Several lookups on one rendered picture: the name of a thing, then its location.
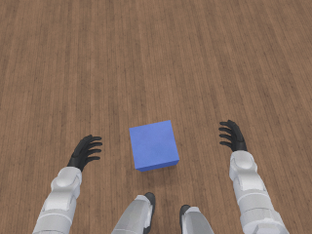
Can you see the carton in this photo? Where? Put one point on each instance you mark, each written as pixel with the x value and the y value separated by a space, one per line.
pixel 154 146

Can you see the robot right thigh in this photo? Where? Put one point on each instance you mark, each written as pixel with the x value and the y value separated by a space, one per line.
pixel 195 223

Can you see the left robot shin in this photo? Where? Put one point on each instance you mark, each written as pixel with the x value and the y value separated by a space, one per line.
pixel 141 197

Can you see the robot right forearm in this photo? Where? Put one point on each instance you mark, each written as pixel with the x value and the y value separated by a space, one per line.
pixel 257 213

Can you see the robot right hand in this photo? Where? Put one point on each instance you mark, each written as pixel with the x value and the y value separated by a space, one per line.
pixel 237 140

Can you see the robot left forearm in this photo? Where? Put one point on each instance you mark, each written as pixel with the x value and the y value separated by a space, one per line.
pixel 59 208

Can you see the robot left hand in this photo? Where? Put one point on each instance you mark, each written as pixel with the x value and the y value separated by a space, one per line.
pixel 79 158

